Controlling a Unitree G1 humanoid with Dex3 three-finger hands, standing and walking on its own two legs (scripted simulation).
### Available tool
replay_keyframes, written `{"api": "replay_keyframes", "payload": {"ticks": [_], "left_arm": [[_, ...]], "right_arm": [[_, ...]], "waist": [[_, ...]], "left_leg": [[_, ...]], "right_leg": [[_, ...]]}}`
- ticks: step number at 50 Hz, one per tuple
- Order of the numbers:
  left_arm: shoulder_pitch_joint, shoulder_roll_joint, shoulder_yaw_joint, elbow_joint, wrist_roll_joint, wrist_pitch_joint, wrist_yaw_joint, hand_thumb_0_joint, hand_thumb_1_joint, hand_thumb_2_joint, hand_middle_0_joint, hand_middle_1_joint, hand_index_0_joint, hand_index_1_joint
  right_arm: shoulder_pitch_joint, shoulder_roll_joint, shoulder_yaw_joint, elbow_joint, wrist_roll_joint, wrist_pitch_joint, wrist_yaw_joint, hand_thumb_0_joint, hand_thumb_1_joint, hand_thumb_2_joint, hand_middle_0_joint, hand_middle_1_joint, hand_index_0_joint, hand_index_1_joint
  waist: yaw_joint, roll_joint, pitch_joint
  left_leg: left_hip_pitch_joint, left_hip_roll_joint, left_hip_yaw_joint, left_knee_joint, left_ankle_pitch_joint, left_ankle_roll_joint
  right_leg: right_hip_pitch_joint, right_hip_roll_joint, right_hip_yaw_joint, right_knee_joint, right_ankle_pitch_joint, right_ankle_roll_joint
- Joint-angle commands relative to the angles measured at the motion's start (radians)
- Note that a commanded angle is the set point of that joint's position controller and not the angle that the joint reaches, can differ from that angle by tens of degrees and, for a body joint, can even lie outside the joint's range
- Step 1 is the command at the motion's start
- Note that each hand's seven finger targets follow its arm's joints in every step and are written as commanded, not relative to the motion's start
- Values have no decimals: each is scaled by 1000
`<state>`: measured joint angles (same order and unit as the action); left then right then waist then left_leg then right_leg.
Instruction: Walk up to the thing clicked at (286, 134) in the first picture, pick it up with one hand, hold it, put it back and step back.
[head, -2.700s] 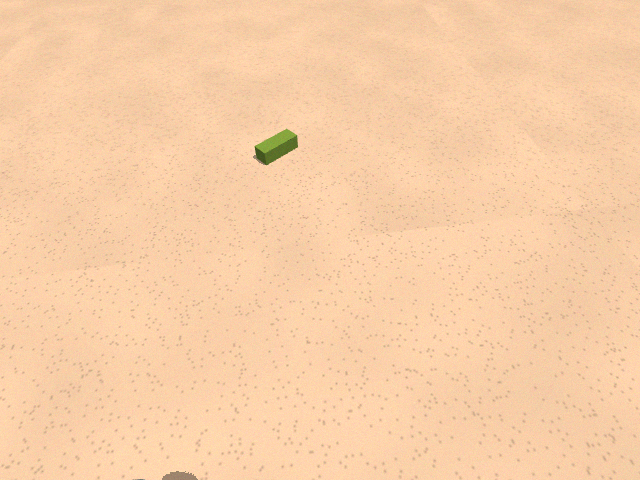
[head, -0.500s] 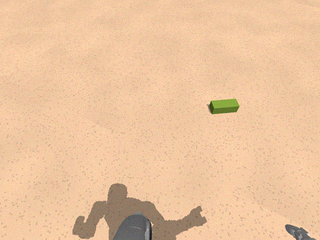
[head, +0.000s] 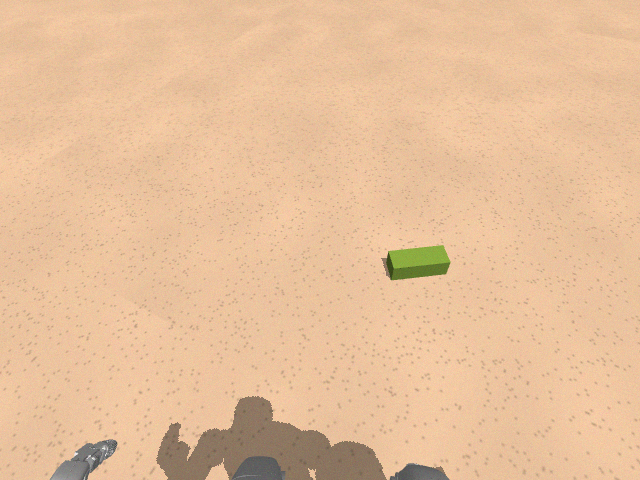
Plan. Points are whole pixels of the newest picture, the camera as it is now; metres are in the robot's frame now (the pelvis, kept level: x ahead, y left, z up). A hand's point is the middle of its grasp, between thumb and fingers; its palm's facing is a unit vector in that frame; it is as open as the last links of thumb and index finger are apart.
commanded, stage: walk up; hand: left
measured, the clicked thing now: (417, 262) +0.94 -0.30 -0.70
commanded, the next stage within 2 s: none
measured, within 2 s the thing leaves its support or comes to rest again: neither
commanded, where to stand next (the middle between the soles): +0.59 -0.56 m, yaw +9 degrees
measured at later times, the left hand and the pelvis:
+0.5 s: hand (250, 422) +0.22 +0.14 -0.14, palm faces -0.01 -0.95 -0.30, open 7.4 cm; pelvis +0.15 -0.15 +0.01, yaw +2 degrees
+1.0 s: hand (370, 371) +0.30 -0.05 -0.15, palm faces +0.04 -0.95 -0.31, open 7.4 cm; pelvis +0.29 -0.32 +0.01, yaw +5 degrees
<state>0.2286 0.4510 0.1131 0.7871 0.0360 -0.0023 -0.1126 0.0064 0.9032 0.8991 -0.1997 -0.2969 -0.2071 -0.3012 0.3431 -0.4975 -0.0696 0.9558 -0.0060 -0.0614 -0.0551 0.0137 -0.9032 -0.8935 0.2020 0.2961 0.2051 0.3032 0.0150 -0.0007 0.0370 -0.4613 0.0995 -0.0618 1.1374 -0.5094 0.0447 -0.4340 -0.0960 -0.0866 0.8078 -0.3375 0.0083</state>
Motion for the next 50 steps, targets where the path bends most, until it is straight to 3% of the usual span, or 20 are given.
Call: {"api": "replay_keyframes", "payload": {"ticks": [1, 6, 10, 11, 12, 13, 14, 18, 25, 28, 29, 30, 31, 36, 40, 43, 44, 46, 47, 50], "left_arm": [[24, 269, 79, -48, -4, -24, 40, 0, 900, 900, -200, -300, -200, -300], [13, 226, 53, -88, 10, -22, 35, 0, 900, 900, -200, -300, -200, -300], [-59, 176, 21, -134, 1, -3, 24, 0, 900, 900, -200, -300, -200, -300], [-18, 126, 7, -139, -1, -3, 22, 0, 900, 900, -200, -300, -200, -300], [31, 91, 1, -145, 6, 3, 22, 0, 900, 900, -200, -300, -200, -300], [76, 196, 31, -124, 11, 25, 29, 0, 900, 900, -200, -300, -200, -300], [75, 262, 46, -106, 14, 34, 31, 0, 900, 900, -200, -300, -200, -300], [98, 235, 61, -60, 14, 34, 19, 0, 900, 900, -200, -300, -200, -300], [51, 207, 70, -59, 6, 43, -18, 0, 900, 900, -200, -300, -200, -300], [231, 217, 95, 26, 5, 41, -7, 0, 900, 900, -200, -300, -200, -300], [316, 255, 110, 49, 18, 34, 6, 0, 900, 900, -200, -300, -200, -300], [348, 357, 124, 33, 31, 19, 20, 0, 900, 900, -200, -300, -200, -300], [160, 404, 112, -36, 18, 8, 31, 0, 900, 900, -200, -300, -200, -300], [47, 262, 71, -49, 6, -6, 51, 0, 900, 900, -200, -300, -200, -300], [42, 227, 42, -84, 15, -5, 49, 0, 900, 900, -200, -300, -200, -300], [-27, 187, 19, -129, 2, 8, 43, 0, 900, 900, -200, -300, -200, -300], [4, 138, -1, -141, -7, 5, 40, 0, 900, 900, -200, -300, -200, -300], [87, 137, 5, -137, 6, 26, 45, 0, 900, 900, -200, -300, -200, -300], [112, 241, 30, -115, 15, 44, 50, 0, 900, 900, -200, -300, -200, -300], [94, 224, 41, -84, 9, 46, 47, 0, 900, 900, -200, -300, -200, -300]], "right_arm": [[15, -199, -37, -59, 11, -67, 1, 0, -900, -900, 200, 300, 200, 300], [44, -156, -29, -68, 9, -66, 15, 0, -900, -900, 200, 300, 200, 300], [219, -186, -62, -30, 2, -77, -6, 0, -900, -900, 200, 300, 200, 300], [274, -238, -80, -34, -14, -78, -19, 0, -900, -900, 200, 300, 200, 300], [288, -317, -97, -68, -22, -77, -33, 0, -900, -900, 200, 300, 200, 300], [206, -352, -102, -129, -8, -73, -41, 0, -900, -900, 200, 300, 200, 300], [130, -342, -98, -138, 20, -69, -41, 0, -900, -900, 200, 300, 200, 300], [38, -268, -68, -127, 0, -74, -27, 0, -900, -900, 200, 300, 200, 300], [-52, -349, -92, -123, -22, -72, -11, 0, -900, -900, 200, 300, 200, 300], [-135, -297, -77, -113, -31, -48, -14, 0, -900, -900, 200, 300, 200, 300], [-112, -216, -53, -109, -36, -38, -20, 0, -900, -900, 200, 300, 200, 300], [-120, -122, -21, -135, -16, -33, -25, 0, -900, -900, 200, 300, 200, 300], [-128, -175, -39, -148, -3, -34, -42, 0, -900, -900, 200, 300, 200, 300], [30, -200, -33, -3, 10, -54, -15, 0, -900, -900, 200, 300, 200, 300], [42, -161, -30, -26, 8, -61, -8, 0, -900, -900, 200, 300, 200, 300], [185, -149, -40, 4, 8, -74, -18, 0, -900, -900, 200, 300, 200, 300], [254, -193, -59, 9, -8, -76, -32, 0, -900, -900, 200, 300, 200, 300], [224, -332, -98, -63, -21, -70, -57, 0, -900, -900, 200, 300, 200, 300], [158, -358, -103, -90, 20, -64, -58, 0, -900, -900, 200, 300, 200, 300], [40, -255, -70, -97, 5, -66, -52, 0, -900, -900, 200, 300, 200, 300]], "waist": [[28, -220, 41], [34, -195, 10], [-83, -11, -62], [-112, 104, -103], [-90, 218, -112], [-65, 63, -107], [-50, 14, -58], [-5, 85, 7], [11, 219, -4], [123, 69, -50], [173, -124, -68], [196, -431, -9], [116, -375, 49], [22, -219, 48], [26, -200, 12], [-61, -95, -77], [-99, 11, -134], [-71, 91, -156], [-71, 0, -138], [-4, -7, 10]], "left_leg": [[-252, 9, 55, -58, 52, 4], [-66, -34, 138, -311, 140, 2], [407, -62, 125, -568, 391, 13], [524, 34, -66, -661, 225, 43], [593, 281, -519, -786, 31, 108], [480, 403, -722, -870, -177, 205], [406, 407, -673, -869, -204, 253], [175, 238, -266, -787, -2, 189], [-30, 180, -90, -753, -154, 146], [-189, 87, 52, -495, -199, 80], [-265, 19, 142, -225, -183, 50], [-488, -114, 186, 96, -172, 0], [-501, -73, 41, 164, -117, -4], [-250, 1, 99, -70, 45, -3], [-70, -42, 142, -280, 96, 5], [290, -94, 179, -579, 394, 8], [463, -35, 72, -653, 415, 13], [577, 385, -619, -806, 75, 189], [511, 449, -669, -817, 18, 271], [265, 266, -286, -775, 134, 175]], "right_leg": [[201, -205, 362, -492, -240, -257], [180, -182, 230, -470, 34, -267], [-53, -81, 63, -194, 77, -188], [-155, -10, 5, 19, 80, -136], [-341, 91, 33, 247, -178, -75], [-344, 55, 160, 370, -204, -43], [-350, 8, 199, 434, -177, -27], [-231, -56, 194, 336, -70, -6], [-18, -35, 75, 83, -39, -13], [281, 54, -29, -68, -1, -8], [373, 63, -5, -169, -96, -23], [331, -173, 506, -481, -470, -105], [246, -294, 773, -646, -546, -222], [171, -155, 361, -433, -99, -243], [146, -167, 296, -404, 151, -270], [44, -87, 142, -202, 287, -208], [-34, -37, 95, -33, 274, -154], [-347, 88, 159, 318, -180, -33], [-356, 53, 226, 441, -214, -13], [-285, -3, 271, 385, -81, -21]]}}
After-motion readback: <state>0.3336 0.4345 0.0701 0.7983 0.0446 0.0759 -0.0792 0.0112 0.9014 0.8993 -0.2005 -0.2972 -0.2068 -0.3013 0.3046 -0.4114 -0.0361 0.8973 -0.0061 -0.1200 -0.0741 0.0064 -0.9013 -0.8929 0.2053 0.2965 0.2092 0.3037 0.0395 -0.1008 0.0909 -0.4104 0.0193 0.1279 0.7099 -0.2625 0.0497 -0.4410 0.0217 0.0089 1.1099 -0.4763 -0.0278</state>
